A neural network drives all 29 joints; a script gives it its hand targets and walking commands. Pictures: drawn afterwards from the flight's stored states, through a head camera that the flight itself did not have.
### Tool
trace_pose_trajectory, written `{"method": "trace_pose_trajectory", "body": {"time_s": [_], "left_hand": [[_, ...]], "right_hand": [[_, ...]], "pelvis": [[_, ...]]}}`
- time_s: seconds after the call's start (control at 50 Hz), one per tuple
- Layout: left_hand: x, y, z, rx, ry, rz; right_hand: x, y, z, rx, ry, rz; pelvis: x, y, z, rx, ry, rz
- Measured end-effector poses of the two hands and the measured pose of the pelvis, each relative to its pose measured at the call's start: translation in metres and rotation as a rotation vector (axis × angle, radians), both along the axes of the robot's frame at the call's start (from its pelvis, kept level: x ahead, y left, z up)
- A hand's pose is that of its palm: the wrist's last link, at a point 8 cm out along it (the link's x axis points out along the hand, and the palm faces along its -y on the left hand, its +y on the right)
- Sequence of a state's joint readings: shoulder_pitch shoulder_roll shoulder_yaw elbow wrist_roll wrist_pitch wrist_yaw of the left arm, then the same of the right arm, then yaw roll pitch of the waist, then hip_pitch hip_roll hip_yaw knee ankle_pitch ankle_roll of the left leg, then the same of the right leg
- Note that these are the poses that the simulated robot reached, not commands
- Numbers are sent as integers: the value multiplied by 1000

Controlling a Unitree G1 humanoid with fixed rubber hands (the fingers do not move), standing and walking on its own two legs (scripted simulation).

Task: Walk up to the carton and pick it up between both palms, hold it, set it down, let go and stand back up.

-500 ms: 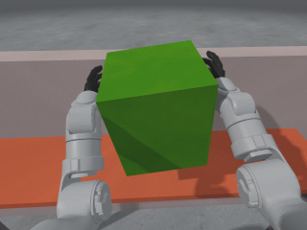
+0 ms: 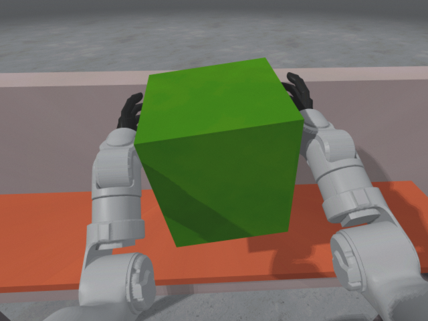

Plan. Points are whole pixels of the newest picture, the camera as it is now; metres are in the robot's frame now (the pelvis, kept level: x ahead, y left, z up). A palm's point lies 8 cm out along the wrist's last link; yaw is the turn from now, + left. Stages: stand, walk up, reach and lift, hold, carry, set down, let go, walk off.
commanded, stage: hold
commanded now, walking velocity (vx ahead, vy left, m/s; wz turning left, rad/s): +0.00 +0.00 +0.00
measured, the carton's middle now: (219, 154) +0.34 +0.00 +0.20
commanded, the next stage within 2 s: none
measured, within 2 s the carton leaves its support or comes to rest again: neither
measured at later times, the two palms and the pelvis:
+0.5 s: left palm (129, 133) +0.36 +0.15 +0.24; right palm (302, 115) +0.36 -0.15 +0.26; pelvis +0.00 +0.00 +0.00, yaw +0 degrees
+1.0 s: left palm (126, 128) +0.37 +0.16 +0.25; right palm (295, 109) +0.38 -0.14 +0.27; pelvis +0.00 +0.00 +0.00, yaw +1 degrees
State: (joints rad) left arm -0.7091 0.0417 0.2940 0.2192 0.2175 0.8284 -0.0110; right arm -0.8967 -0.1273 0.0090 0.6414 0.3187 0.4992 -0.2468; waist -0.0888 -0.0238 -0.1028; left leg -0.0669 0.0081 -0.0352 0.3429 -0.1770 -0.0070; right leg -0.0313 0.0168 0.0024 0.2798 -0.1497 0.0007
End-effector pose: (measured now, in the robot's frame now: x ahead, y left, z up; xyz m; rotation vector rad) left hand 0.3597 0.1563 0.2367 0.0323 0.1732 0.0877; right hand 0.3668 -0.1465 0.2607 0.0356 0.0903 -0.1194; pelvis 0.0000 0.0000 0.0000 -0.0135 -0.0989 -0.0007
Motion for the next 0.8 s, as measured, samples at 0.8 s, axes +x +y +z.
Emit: {"method": "trace_pose_trajectory", "body": {"time_s": [0.8], "left_hand": [[-2,-2,2,-11,9,-1]], "right_hand": [[-4,-2,0,17,14,-8]], "pelvis": [[-5,0,0,2,-9,-1]]}}
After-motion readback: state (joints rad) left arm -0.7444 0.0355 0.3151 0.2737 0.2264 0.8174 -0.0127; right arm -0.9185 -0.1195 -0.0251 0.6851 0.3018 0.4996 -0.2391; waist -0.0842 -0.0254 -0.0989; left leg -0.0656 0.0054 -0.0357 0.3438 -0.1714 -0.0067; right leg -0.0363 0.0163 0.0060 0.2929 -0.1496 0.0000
